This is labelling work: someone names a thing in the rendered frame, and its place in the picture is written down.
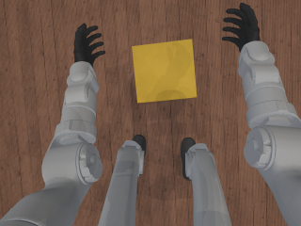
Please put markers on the robot foot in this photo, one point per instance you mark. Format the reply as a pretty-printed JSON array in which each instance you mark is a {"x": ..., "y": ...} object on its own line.
[
  {"x": 187, "y": 143},
  {"x": 139, "y": 139}
]

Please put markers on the right robot foot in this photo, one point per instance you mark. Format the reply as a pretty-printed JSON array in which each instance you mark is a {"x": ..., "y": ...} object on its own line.
[{"x": 187, "y": 143}]

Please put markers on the left robot forearm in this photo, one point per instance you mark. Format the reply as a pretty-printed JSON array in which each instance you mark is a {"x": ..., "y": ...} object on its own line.
[{"x": 78, "y": 114}]

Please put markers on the robot left upper arm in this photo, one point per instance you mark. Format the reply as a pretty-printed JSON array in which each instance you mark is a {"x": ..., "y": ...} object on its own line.
[{"x": 68, "y": 172}]

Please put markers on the robot right hand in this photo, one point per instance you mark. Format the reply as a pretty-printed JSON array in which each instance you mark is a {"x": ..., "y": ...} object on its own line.
[{"x": 248, "y": 31}]

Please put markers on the robot right upper arm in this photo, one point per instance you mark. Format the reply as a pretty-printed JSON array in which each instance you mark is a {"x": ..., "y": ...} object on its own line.
[{"x": 275, "y": 151}]

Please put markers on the right robot forearm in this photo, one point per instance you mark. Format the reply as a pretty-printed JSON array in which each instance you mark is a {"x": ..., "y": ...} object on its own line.
[{"x": 265, "y": 95}]

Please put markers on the left robot foot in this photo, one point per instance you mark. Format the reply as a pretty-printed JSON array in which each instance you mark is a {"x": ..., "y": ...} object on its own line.
[{"x": 139, "y": 139}]

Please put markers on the carton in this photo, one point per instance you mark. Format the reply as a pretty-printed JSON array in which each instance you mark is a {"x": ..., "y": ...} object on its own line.
[{"x": 164, "y": 71}]

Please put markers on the robot left hand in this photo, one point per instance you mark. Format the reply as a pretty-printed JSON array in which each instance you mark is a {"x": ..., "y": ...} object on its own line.
[{"x": 82, "y": 51}]

